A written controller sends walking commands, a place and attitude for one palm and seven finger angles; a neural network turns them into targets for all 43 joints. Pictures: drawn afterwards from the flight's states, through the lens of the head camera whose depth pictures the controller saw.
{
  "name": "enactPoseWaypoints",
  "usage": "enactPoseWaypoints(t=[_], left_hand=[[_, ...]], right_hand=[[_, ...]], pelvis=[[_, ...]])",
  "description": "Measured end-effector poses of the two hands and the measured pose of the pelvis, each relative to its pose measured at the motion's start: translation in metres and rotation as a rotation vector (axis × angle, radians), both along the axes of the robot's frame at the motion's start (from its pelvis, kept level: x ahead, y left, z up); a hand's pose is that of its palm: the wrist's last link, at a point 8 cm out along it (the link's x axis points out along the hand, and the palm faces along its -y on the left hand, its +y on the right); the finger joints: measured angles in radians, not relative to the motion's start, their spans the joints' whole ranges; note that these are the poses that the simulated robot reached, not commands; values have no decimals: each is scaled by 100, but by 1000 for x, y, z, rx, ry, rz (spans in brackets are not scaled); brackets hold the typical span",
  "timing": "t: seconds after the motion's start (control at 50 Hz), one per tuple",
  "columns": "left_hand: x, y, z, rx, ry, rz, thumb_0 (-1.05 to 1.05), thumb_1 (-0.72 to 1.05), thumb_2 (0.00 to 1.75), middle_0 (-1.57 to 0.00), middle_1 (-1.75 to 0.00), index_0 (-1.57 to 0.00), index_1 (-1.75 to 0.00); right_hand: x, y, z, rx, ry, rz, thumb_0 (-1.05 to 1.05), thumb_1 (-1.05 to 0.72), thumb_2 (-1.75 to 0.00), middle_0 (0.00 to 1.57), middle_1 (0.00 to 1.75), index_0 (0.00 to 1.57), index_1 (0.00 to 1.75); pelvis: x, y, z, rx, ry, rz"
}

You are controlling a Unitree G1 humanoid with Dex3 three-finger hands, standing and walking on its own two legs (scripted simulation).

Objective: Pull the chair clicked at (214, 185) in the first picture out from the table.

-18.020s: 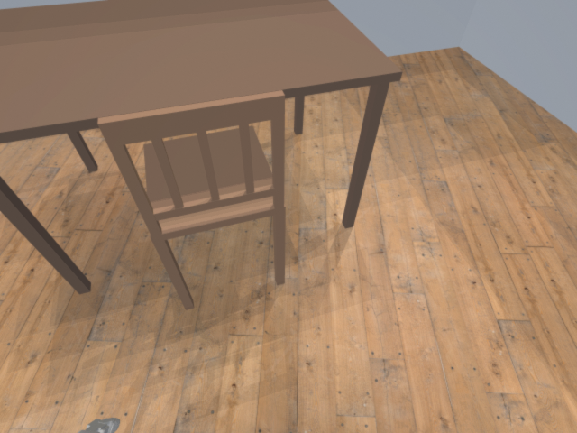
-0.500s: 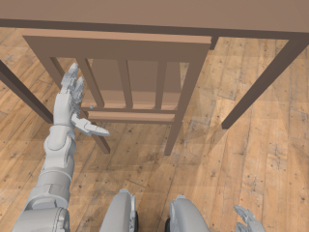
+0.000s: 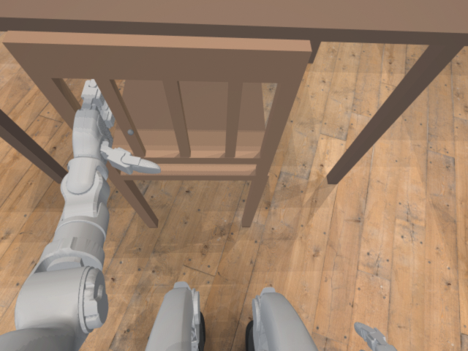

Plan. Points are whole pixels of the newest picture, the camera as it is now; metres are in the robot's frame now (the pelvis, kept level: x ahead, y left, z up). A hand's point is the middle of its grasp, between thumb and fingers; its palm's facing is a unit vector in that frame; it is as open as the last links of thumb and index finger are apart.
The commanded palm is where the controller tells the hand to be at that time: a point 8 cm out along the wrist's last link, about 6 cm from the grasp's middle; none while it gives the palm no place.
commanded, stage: push the fingers through the gap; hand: left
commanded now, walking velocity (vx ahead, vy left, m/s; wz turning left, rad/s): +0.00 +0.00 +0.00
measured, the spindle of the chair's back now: (179, 122) +0.50 +0.09 +0.02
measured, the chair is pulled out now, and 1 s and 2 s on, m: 0.00 0.00 0.02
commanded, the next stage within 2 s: hook a spindle and tug to test in 0.48 s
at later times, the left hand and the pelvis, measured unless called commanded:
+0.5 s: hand (132, 125) +0.48 +0.17 +0.04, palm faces +0.02 -1.00 -0.04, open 17.0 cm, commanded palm +0.46 +0.21 +0.04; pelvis +0.00 +0.00 +0.00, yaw -1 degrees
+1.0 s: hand (130, 127) +0.48 +0.17 +0.03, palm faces +0.01 -1.00 -0.03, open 14.7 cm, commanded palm +0.45 +0.21 +0.04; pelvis +0.01 +0.01 +0.00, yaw +0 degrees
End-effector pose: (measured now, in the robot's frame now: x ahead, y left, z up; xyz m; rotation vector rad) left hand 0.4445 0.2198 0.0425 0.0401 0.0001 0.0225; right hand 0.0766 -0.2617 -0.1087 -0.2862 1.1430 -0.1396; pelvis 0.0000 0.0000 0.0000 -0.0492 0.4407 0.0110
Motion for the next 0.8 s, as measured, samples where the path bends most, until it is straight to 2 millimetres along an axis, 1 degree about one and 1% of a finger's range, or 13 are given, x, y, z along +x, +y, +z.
enactPoseWaypoints(t=[0.16,0.3,0.36,0.48,0.64,0.72,0.8], left_hand=[[14,2,-1,0,3,0,-1,-50,30,-6,-8,-6,-8],[15,-3,-2,-3,12,-10,-1,-50,30,-6,-8,-6,-8],[15,-2,-6,-9,25,2,-1,-50,30,-6,-8,-6,-8],[16,0,-3,3,2,-1,-1,-50,30,-6,-8,-6,-8],[18,2,-6,-6,22,-2,-1,-50,30,-6,-9,-6,-8],[20,3,-6,-10,16,0,-1,-50,30,-9,-15,-8,-15],[20,5,-7,-11,14,-3,-1,-50,30,-13,-29,-12,-28]], right_hand=[[-19,-2,-1,-7,59,-21,1,-90,-90,20,30,20,30],[-28,-1,0,2,94,-40,1,-90,-90,20,30,20,30],[-28,0,1,1,94,-42,1,-90,-90,20,30,20,30],[-23,2,1,3,84,-40,1,-90,-90,20,30,20,30],[-14,2,1,-1,72,-26,1,-90,-90,21,30,20,30],[-11,2,1,-5,67,-23,1,-90,-90,21,30,20,30],[-10,2,2,-8,66,-24,1,-90,-90,20,30,20,30]], pelvis=[[0,1,-2,-5,14,-2],[2,2,1,-4,15,-6],[2,2,1,-4,15,-8],[3,3,1,-7,15,-7],[4,3,1,-9,19,-3],[4,3,0,-10,22,-3],[5,4,0,-11,23,-3]])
